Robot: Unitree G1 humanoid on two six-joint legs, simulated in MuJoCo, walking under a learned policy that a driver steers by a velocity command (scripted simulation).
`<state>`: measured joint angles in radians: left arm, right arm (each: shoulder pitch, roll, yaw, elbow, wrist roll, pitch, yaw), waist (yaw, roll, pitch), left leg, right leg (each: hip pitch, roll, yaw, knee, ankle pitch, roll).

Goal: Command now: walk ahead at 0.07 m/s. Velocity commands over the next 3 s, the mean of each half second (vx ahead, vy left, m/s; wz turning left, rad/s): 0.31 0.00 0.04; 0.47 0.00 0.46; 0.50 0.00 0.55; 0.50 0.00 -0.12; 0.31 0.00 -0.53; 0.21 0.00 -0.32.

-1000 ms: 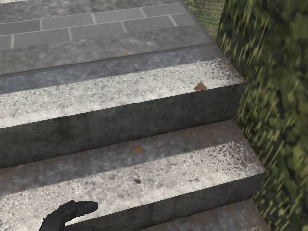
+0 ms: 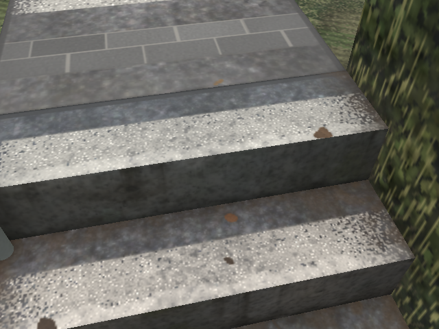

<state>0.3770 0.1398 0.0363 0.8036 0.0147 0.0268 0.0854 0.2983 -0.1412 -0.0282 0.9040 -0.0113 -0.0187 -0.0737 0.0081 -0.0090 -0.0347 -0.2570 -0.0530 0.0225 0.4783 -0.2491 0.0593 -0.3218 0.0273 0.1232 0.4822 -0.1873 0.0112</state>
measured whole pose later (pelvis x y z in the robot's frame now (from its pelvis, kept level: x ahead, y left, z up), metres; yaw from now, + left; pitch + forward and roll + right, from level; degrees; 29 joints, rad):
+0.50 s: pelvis +0.13 -0.06 +0.00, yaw +0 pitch +7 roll -1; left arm 0.61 0.07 -0.05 1.13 0.12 -0.07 -0.06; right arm 0.14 -0.14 -0.01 0.76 -0.04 0.00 0.09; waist -0.01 0.03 -0.14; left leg -1.26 -0.01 -0.06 2.28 -0.14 0.29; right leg -0.26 0.04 -0.11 0.47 -0.34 -0.07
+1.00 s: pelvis +0.37 -0.06 +0.18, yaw +14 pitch +7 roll -1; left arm 0.04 0.17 -0.06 0.91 0.05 -0.04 -0.05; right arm 0.58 -0.10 0.04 1.18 -0.11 -0.04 0.10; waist -0.05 0.01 -0.15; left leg -0.30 -0.09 -0.15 0.58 -0.38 0.06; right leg -1.41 -0.05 0.05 1.98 -0.17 -0.18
